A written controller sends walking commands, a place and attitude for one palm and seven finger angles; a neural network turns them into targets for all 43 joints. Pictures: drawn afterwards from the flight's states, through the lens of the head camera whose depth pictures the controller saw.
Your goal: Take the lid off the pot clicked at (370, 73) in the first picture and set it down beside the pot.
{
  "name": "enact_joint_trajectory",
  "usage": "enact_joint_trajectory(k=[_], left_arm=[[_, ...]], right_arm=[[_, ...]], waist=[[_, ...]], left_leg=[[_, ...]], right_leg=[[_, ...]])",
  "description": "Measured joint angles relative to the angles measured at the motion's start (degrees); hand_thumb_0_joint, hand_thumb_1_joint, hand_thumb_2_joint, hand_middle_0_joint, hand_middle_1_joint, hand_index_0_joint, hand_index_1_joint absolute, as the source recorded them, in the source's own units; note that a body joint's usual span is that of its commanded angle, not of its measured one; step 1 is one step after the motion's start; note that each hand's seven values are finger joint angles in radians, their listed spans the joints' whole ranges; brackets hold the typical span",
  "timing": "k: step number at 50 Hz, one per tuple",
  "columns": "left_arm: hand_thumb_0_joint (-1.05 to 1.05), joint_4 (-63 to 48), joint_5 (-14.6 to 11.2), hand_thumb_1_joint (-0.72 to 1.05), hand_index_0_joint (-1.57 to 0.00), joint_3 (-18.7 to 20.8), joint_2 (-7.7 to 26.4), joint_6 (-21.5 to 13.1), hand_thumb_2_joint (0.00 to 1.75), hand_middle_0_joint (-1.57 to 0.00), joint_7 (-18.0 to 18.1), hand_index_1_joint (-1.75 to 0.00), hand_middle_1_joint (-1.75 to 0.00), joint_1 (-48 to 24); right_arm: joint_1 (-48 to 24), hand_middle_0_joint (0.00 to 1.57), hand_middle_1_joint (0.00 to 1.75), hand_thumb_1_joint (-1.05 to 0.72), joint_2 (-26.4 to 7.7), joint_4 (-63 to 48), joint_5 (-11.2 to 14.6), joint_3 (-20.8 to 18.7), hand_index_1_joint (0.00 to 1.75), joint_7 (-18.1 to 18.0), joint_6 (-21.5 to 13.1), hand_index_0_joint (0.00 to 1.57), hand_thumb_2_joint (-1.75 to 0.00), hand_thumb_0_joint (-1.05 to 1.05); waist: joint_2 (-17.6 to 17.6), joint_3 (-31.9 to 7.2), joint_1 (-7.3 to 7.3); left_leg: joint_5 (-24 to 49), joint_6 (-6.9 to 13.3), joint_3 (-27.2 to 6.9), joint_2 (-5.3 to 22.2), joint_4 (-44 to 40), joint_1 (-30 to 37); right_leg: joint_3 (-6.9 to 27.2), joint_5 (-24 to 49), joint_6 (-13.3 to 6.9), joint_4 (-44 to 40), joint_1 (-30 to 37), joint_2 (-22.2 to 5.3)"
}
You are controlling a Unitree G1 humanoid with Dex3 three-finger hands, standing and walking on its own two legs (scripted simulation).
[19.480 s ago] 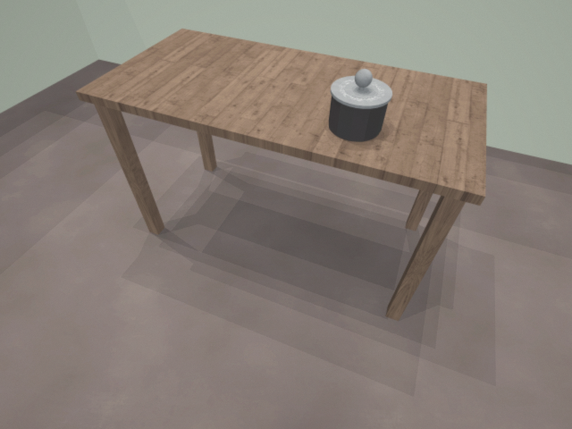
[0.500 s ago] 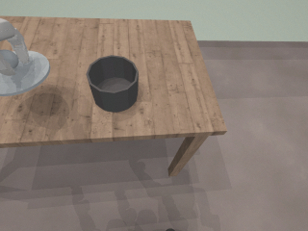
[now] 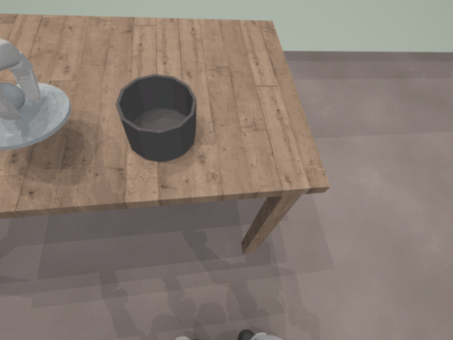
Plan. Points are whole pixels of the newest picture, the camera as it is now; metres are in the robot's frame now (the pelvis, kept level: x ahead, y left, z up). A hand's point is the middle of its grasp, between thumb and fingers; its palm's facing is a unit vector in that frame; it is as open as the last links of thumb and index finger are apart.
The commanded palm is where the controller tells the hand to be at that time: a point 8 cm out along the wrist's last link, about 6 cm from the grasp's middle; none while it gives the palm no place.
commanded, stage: lower the lid onto the table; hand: left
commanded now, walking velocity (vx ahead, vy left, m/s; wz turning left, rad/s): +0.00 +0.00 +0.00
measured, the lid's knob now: (8, 96) +0.51 +0.32 +0.09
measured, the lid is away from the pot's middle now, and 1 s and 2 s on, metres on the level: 0.23 0.22 0.25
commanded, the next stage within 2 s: open the fingers wide in 1.34 s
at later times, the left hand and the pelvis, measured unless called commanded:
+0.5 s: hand (7, 111) +0.49 +0.32 +0.08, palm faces -0.50 -0.12 -0.86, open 6.5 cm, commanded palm +0.56 +0.32 +0.14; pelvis +0.00 -0.01 -0.01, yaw +0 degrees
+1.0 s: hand (27, 117) +0.50 +0.31 +0.05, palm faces -0.50 -0.11 -0.86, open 6.5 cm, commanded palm +0.57 +0.31 +0.11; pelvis +0.00 -0.01 -0.01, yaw -1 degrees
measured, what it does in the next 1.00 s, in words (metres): stands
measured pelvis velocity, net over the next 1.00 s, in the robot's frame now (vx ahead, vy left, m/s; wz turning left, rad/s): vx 0.00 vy -0.01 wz -0.02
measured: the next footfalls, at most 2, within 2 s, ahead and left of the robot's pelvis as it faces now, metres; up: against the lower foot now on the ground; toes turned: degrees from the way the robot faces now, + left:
none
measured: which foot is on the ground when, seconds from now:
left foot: down 0.00-1.00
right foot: down 0.00-1.00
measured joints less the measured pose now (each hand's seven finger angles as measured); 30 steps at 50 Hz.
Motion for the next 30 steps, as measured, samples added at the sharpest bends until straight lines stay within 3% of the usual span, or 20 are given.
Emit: enact_joint_trajectory(k=[30], left_arm=[[0.03, -1.58, -0.52, 0.39, -0.78, 2.16, 1.87, -2.88, 0.46, -0.69, 1.16, -1.0, -0.96, 4.12]], right_arm=[[-0.92, 0.21, 0.3, -0.91, 0.15, -0.79, 0.19, 0.67, 0.3, -0.97, 1.13, 0.2, -0.9, 0.0]], waist=[[0.01, -0.42, -0.09]], left_leg=[[-2.23, -0.57, -0.43, 1.13, 4.55, -4.39]], right_leg=[[-0.41, -1.83, 0.17, 3.82, -4.14, 1.08]])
